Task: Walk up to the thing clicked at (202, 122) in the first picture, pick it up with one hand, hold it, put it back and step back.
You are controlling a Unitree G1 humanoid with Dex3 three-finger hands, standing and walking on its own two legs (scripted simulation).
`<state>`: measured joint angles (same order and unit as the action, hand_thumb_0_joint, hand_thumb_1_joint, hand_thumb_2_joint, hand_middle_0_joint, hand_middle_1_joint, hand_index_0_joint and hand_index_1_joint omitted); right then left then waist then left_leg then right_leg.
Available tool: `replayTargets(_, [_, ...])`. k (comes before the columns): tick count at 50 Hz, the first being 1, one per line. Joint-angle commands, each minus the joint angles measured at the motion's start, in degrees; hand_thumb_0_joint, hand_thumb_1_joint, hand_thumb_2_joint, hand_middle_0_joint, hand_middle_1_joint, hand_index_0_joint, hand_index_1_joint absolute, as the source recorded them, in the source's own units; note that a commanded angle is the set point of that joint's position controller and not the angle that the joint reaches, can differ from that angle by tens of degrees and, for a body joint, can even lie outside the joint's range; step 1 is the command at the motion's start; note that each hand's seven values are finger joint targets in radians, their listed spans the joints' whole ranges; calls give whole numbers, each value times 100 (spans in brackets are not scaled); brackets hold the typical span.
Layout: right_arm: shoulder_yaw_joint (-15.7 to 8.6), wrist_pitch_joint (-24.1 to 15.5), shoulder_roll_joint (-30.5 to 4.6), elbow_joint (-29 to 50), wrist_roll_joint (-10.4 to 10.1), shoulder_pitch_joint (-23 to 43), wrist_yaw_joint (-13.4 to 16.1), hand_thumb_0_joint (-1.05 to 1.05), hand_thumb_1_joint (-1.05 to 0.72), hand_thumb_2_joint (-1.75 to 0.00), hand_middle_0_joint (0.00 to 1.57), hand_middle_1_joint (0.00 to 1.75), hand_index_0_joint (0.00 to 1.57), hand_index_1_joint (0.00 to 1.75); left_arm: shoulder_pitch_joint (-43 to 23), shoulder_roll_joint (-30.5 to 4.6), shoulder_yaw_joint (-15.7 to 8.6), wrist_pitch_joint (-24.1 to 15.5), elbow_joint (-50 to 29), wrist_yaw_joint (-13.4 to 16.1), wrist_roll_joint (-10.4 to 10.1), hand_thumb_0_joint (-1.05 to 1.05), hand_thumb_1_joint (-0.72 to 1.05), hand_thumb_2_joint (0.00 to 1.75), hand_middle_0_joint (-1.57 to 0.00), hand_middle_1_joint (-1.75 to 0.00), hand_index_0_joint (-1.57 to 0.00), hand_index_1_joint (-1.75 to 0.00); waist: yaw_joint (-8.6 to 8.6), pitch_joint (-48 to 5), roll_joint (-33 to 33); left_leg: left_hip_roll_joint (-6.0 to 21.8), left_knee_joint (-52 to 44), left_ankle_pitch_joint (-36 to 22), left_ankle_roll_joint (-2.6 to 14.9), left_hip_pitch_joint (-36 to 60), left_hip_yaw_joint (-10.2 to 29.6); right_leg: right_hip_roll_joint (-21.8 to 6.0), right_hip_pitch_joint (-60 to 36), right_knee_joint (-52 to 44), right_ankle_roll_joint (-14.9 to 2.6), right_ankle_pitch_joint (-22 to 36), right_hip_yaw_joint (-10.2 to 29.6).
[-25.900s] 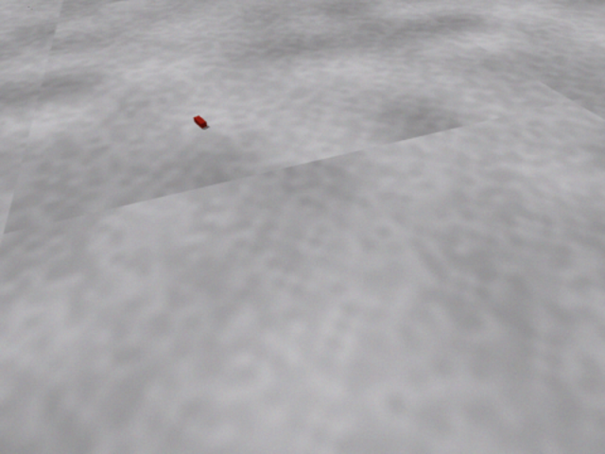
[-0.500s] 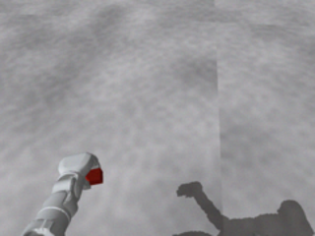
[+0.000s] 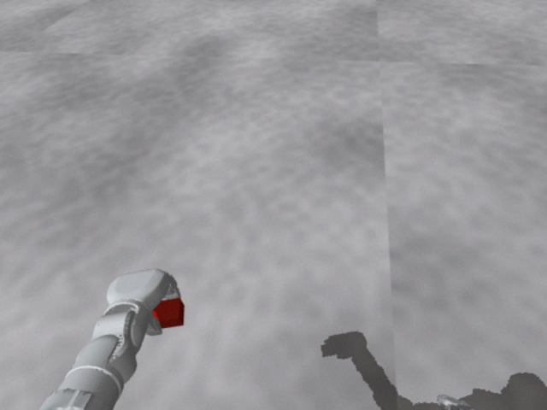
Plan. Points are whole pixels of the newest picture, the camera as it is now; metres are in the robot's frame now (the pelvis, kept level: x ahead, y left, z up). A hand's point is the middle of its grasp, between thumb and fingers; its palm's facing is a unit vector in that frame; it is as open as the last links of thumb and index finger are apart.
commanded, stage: hold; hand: left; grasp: from above
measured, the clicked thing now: (155, 315) +0.32 +0.23 -0.08
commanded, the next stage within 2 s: crouch in 1.30 s
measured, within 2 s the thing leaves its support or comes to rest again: neither
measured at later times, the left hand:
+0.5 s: hand (149, 324) +0.28 +0.21 -0.03, palm faces -0.43 -0.07 -0.90, open 6.6 cm
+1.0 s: hand (146, 322) +0.28 +0.21 -0.02, palm faces -0.44 -0.07 -0.89, open 6.6 cm
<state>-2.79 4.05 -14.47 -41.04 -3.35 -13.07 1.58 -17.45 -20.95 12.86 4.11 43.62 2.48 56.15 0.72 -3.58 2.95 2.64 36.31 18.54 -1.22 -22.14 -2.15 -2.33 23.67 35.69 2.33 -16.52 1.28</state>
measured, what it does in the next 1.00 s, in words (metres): stands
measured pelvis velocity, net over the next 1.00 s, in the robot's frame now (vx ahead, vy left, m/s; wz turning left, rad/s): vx -0.01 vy -0.01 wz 0.00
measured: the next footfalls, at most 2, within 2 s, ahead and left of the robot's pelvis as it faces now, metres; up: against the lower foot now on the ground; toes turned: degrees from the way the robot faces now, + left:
none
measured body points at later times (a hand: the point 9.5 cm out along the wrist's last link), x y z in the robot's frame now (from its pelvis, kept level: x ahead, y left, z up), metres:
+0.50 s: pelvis -0.01 -0.01 +0.01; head -0.01 -0.04 +0.46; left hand +0.30 +0.21 +0.02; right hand +0.13 -0.26 -0.11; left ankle +0.00 +0.13 -0.72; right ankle +0.02 -0.15 -0.72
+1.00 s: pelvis -0.01 -0.01 +0.01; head -0.01 -0.04 +0.46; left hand +0.30 +0.21 +0.03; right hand +0.14 -0.26 -0.11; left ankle +0.00 +0.13 -0.72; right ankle +0.02 -0.15 -0.72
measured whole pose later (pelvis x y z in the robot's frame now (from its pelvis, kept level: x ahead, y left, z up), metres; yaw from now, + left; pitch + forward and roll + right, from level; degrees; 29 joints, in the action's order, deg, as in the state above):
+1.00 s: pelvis -0.01 -0.01 +0.01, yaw +0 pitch +0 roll +1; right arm -1.6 4.1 -14.4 -39.6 -3.9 -10.2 2.7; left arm -14.6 -21.9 12.8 3.2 36.3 -3.1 55.8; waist -0.7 -0.9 3.4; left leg 2.6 27.9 13.8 -1.7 -14.4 -2.5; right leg -2.1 16.9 29.1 1.7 -12.7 1.4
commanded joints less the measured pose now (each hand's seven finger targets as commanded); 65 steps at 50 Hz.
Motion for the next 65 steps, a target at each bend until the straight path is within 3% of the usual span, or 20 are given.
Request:
replayTargets(1, [-237,-214,-777,759,24,358,72,0,-89,-90,20,30,20,30,-1792,-1159,-494,-25,-1142,183,23,0,77,14,-110,-22,-114,-17,-19,-1292,-263,-294,-602,-1495,125,714,-7,379,-661,-549,-220,1148,-173])
replayTargets(10, [-199,-223,-750,790,25,486,90,0,-89,-90,20,30,20,30,-1772,-1280,-583,-68,-1249,114,37,0,77,12,-109,-21,-114,-16,-51,-1174,-243,-307,-779,-1291,143,795,-32,357,-719,-728,-214,955,-143])
replayTargets(25, [-157,-248,-716,861,-5,737,122,0,-89,-90,20,30,20,30,-1667,-1215,-526,-71,-1575,-28,35,0,78,7,-110,-17,-114,-12,-82,-1087,-292,-311,-1028,-1111,162,1070,-72,326,-880,-976,-212,752,-146])
replayTargets(27, [-154,-248,-712,859,-12,755,132,0,-89,-90,20,30,20,30,-1803,-1333,-599,-88,-1758,-72,28,0,78,7,-109,-18,-114,-13,-139,-1240,-152,-304,-1043,-1281,150,1146,-71,337,-953,-946,-222,904,-146])
replayTargets(31, [-138,-259,-716,904,-28,771,144,0,-89,-90,20,30,20,30,-1636,-1282,-578,-79,-1666,-153,1,0,81,7,-111,-18,-116,-13,-93,-1020,-260,-312,-1100,-1135,179,1119,-102,322,-920,-1058,-209,790,-129])
replayTargets(33, [-126,-261,-697,936,-29,858,155,0,-89,-90,20,30,20,30,-1642,-1347,-625,-90,-1785,-181,-23,0,82,5,-111,-19,-116,-13,-186,-1041,-236,-311,-1137,-1192,169,1141,-84,328,-983,-1075,-218,790,-168])
replayTargets(36, [-108,-262,-680,951,-23,848,154,0,-90,-90,20,30,20,30,-1845,-1298,-553,-102,-1869,-213,29,0,78,6,-110,-17,-115,-12,-103,-1048,-296,-324,-1142,-1186,194,1193,-99,311,-963,-1117,-198,827,-136])
replayTargets(37, [-107,-269,-694,943,-31,853,161,0,-90,-90,20,30,20,30,-1829,-1368,-638,-106,-1918,-217,-16,0,79,6,-109,-18,-114,-13,-166,-1110,-243,-319,-1153,-1196,179,1234,-104,321,-1023,-1114,-207,807,-136])
replayTargets(40, [-95,-272,-664,941,-32,868,168,0,-90,-90,20,30,20,30,-1800,-1246,-523,-94,-1836,-263,0,0,78,6,-109,-17,-114,-12,-125,-1056,-292,-325,-1161,-1264,190,1278,-121,316,-994,-1134,-193,899,-134])
replayTargets(42, [-91,-273,-673,933,-36,859,174,0,-90,-90,20,30,20,30,-1681,-1361,-658,-97,-1737,-251,-17,0,77,7,-109,-17,-114,-12,-168,-1023,-318,-322,-1182,-1275,184,1229,-103,319,-1042,-1140,-202,884,-151])
replayTargets(46, [-112,-263,-667,953,-33,845,171,0,-90,-90,20,30,20,30,-1671,-1297,-572,-121,-1727,-312,50,0,78,7,-109,-18,-114,-13,-134,-1051,-285,-303,-1196,-1393,172,1268,-90,340,-1029,-1109,-228,981,-170])
replayTargets(48, [-108,-261,-664,959,-30,873,172,0,-90,-90,20,30,20,30,-1557,-1353,-673,-143,-1830,-283,4,0,78,7,-109,-19,-114,-14,-204,-1017,-237,-330,-1211,-1317,170,1260,-113,327,-1083,-1159,-223,906,-155])
replayTargets(50, [-101,-266,-658,969,-32,862,170,0,-90,-90,20,30,20,30,-1523,-1169,-503,-135,-1747,-301,4,0,80,7,-111,-18,-116,-13,-113,-1010,-328,-317,-1201,-1375,183,1320,-113,330,-1035,-1160,-212,976,-156])
replayTargets(53, [-118,-259,-667,952,-28,836,174,0,-90,-90,20,30,20,30,-1782,-1413,-700,-178,-1949,-229,26,0,79,8,-111,-17,-115,-12,-174,-1090,-162,-321,-1210,-1375,171,1302,-116,323,-1067,-1150,-226,987,-159])
replayTargets(55, [-116,-250,-663,934,-23,829,173,0,-90,-90,20,30,20,30,-1808,-1338,-625,-159,-1897,-196,45,0,79,8,-110,-20,-115,-14,-142,-1157,-201,-312,-1204,-1449,171,1395,-112,335,-1107,-1142,-222,1046,-163])
replayTargets(57, [-136,-252,-677,907,-20,819,167,0,-90,-90,20,30,20,30,-1915,-1410,-707,-153,-1988,-155,36,0,78,8,-110,-17,-115,-13,-150,-1206,-132,-309,-1198,-1484,165,1406,-115,330,-1120,-1139,-222,1103,-161])
replayTargets(59, [-128,-256,-661,881,-16,816,168,0,-90,-90,20,30,20,30,-1697,-1249,-568,-128,-1660,-165,74,0,78,6,-110,-19,-115,-14,-141,-1027,-262,-304,-1202,-1483,157,1322,-99,344,-1082,-1149,-228,1066,-193])
replayTargets(65, [-153,-259,-673,930,-27,782,144,0,-90,-90,20,30,20,30,-1579,-1178,-515,-141,-1786,-217,6,0,78,8,-110,-19,-115,-14,-163,-1046,-219,-300,-1229,-1492,160,1329,-99,334,-1128,-1167,-241,1099,-189])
